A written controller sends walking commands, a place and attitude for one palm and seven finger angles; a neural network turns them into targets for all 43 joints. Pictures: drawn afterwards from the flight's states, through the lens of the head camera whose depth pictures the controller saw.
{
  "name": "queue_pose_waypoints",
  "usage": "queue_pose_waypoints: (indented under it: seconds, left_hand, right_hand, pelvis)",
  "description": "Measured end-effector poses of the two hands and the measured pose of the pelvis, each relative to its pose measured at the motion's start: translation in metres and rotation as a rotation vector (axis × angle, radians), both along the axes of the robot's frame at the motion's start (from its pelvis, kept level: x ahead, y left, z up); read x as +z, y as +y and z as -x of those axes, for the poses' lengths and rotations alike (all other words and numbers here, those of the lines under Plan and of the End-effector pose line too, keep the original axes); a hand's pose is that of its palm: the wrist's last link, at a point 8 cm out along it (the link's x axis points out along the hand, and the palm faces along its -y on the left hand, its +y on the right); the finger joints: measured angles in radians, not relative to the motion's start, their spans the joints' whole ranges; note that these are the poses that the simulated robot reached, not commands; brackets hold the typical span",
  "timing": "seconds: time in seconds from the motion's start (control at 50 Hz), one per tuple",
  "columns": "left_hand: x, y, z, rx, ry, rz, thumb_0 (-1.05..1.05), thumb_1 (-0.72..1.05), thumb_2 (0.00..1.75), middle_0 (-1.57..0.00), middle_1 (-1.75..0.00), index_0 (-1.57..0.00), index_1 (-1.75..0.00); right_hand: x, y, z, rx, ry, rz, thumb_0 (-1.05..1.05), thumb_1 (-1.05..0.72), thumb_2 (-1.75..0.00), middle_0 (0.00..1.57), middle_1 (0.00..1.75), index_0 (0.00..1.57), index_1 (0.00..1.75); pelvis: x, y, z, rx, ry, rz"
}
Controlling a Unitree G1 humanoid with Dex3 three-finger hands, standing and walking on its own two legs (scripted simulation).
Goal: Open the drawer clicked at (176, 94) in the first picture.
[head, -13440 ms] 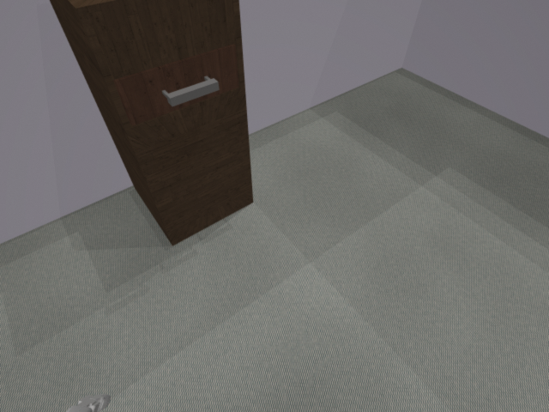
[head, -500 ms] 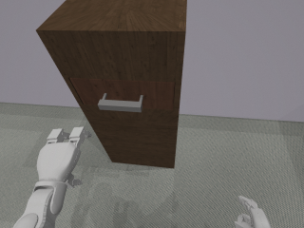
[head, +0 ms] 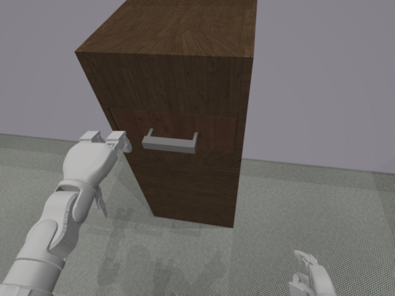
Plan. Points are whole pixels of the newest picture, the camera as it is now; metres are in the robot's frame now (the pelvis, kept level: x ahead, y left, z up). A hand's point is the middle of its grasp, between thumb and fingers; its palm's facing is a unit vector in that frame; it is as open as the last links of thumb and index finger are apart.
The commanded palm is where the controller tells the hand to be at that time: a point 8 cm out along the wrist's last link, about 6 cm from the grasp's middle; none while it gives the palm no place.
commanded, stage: raise the hand with hooked fingers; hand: left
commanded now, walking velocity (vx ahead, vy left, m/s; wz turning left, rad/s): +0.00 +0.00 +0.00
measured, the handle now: (171, 138) +0.55 +0.17 -0.06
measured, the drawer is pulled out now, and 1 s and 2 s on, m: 0.00 0.00 0.00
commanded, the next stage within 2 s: move the hooked fingers above the handle in 0.30 s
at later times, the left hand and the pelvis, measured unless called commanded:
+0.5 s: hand (110, 181) +0.30 +0.23 +0.07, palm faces +0.01 -0.06 -1.00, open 13.8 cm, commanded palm +0.29 +0.23 +0.12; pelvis -0.01 +0.00 +0.00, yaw +0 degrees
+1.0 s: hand (132, 162) +0.38 +0.21 +0.04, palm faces -0.04 -0.02 -1.00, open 13.8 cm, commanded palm +0.36 +0.22 +0.10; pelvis -0.01 -0.01 -0.01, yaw +0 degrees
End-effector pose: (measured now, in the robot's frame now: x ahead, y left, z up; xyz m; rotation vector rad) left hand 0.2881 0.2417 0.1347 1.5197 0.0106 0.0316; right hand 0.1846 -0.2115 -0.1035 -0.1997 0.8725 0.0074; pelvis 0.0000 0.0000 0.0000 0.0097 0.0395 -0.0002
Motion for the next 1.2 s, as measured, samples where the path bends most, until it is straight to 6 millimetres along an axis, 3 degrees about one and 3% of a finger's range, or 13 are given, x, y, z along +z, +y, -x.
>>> queue_pose_waypoints:
  seconds: [0.26,0.58,0.76,1.06,1.2]
  left_hand:
    - [-0.011,-0.005,0.01,-0.058,-0.02,0.005,0.0,-0.49,0.3,-0.32,-1.2,-0.32,-1.2]
    - [-0.017,-0.015,0.002,-0.044,0.013,0.002,0.0,-0.49,0.3,-0.32,-1.2,-0.32,-1.2]
    - [-0.024,-0.021,-0.026,-0.071,0.015,-0.017,0.0,-0.49,0.3,-0.32,-1.2,-0.32,-1.2]
    - [-0.044,-0.028,-0.078,-0.086,0.053,-0.027,0.0,-0.49,0.3,-0.32,-1.2,-0.32,-1.2]
    - [-0.049,-0.035,-0.099,-0.094,0.034,-0.033,0.0,-0.49,0.3,-0.32,-1.2,-0.32,-1.2]
  right_hand:
    - [-0.011,-0.026,0.038,-0.063,0.1,0.043,0.01,-0.91,-0.9,0.2,0.3,0.2,0.29]
    - [-0.003,-0.019,0.021,-0.048,0.02,0.019,0.01,-0.91,-0.9,0.2,0.3,0.2,0.29]
    - [-0.008,-0.028,0.035,-0.072,0.049,0.039,0.01,-0.91,-0.9,0.2,0.3,0.2,0.29]
    - [-0.026,-0.054,0.104,-0.198,0.226,0.088,0.01,-0.91,-0.9,0.2,0.3,0.2,0.29]
    - [-0.032,-0.058,0.127,-0.237,0.29,0.094,0.01,-0.91,-0.9,0.2,0.3,0.2,0.29]
  pelvis:
    - [0.001,0.001,0.005,-0.008,0.019,-0.005]
    - [0.001,-0.004,0.01,-0.002,0.013,-0.008]
    - [-0.002,-0.007,0.013,0.004,0.04,-0.008]
    - [-0.007,-0.004,0.011,-0.008,0.103,-0.01]
    - [-0.01,-0.002,0.009,-0.011,0.137,-0.009]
